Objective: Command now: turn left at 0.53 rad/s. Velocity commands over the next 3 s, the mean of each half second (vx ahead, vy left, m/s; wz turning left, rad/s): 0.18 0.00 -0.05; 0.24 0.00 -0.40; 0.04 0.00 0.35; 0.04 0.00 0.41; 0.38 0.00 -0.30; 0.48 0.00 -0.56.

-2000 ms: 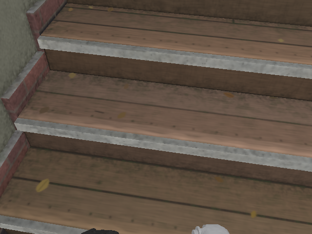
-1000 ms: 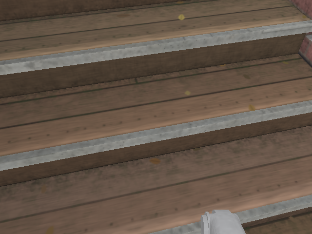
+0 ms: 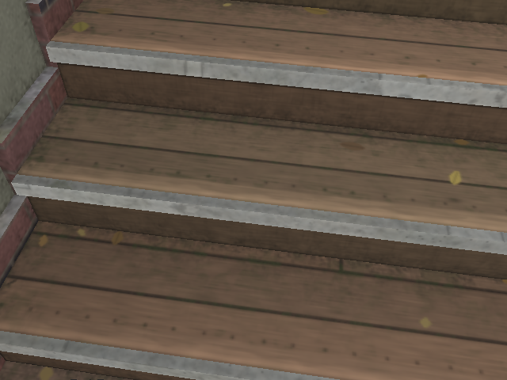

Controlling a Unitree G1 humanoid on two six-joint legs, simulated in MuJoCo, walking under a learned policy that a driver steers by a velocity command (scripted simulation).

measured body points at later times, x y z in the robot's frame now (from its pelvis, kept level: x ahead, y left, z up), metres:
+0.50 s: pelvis +0.10 -0.08 +0.02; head +0.11 -0.09 +0.47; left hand +0.30 +0.11 -0.08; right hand +0.08 -0.32 -0.13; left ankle +0.00 +0.11 -0.73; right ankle +0.14 -0.20 -0.58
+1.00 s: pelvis +0.30 -0.14 +0.18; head +0.30 -0.15 +0.63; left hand +0.28 +0.07 +0.03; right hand +0.51 -0.36 +0.12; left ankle +0.48 -0.08 -0.36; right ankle +0.14 -0.19 -0.57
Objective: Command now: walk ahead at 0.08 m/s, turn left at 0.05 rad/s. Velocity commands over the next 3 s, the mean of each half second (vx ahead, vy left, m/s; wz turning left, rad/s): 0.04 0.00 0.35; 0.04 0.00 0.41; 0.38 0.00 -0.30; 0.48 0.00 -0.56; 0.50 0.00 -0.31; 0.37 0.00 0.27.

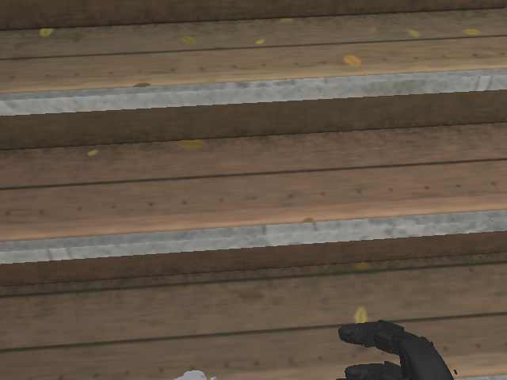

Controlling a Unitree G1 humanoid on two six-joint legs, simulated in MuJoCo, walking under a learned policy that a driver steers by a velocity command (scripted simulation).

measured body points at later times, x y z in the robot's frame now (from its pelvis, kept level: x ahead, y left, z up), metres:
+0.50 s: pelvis +0.12 +0.02 +0.14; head +0.13 +0.02 +0.59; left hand +0.26 +0.31 +0.05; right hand +0.34 -0.17 +0.04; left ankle +0.15 +0.09 -0.59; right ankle +0.15 -0.13 -0.45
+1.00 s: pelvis +0.17 -0.03 +0.15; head +0.19 -0.05 +0.60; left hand +0.15 +0.21 +0.04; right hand +0.42 -0.18 +0.03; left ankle +0.10 +0.16 -0.44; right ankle +0.16 -0.11 -0.59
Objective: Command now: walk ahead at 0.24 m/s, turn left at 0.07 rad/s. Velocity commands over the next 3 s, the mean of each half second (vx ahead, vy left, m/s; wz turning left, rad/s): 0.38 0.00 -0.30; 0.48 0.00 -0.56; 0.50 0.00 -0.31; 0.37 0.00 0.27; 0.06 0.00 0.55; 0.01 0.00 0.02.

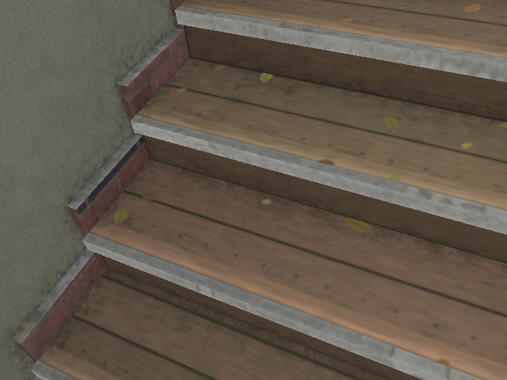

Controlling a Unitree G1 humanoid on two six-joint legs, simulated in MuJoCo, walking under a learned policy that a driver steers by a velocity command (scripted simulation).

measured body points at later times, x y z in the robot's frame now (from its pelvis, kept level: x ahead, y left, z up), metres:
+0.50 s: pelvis +0.19 +0.09 -0.01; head +0.19 +0.09 +0.44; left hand +0.35 +0.30 -0.14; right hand +0.15 -0.15 -0.16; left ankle +0.15 +0.21 -0.74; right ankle +0.10 -0.01 -0.42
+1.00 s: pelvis +0.43 +0.06 +0.15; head +0.42 +0.06 +0.60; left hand +0.38 +0.28 +0.01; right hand +0.55 -0.21 +0.07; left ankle +0.60 +0.14 -0.32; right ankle +0.33 +0.00 -0.58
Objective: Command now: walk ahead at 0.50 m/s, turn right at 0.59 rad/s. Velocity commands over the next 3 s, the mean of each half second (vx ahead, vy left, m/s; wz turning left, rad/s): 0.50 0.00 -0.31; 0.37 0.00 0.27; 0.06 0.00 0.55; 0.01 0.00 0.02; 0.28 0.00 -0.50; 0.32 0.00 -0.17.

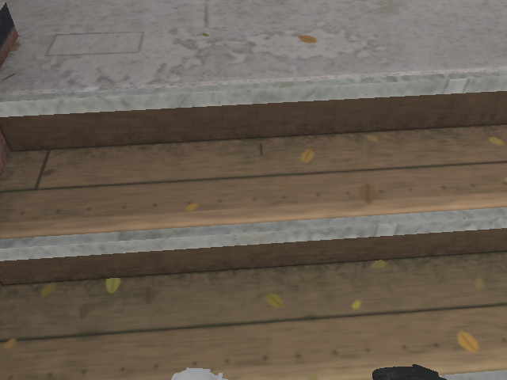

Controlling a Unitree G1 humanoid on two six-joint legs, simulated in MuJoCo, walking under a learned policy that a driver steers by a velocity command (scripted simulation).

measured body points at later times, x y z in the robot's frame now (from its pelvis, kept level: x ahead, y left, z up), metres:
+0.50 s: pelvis +0.24 +0.03 +0.16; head +0.23 +0.03 +0.61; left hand +0.51 +0.15 +0.08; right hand +0.06 -0.09 +0.02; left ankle +0.18 +0.15 -0.57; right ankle +0.35 -0.12 -0.28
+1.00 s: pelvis +0.48 -0.08 +0.32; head +0.48 -0.07 +0.77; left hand +0.52 +0.17 +0.17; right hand +0.64 -0.31 +0.20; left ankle +0.50 +0.04 -0.17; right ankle +0.47 -0.16 -0.41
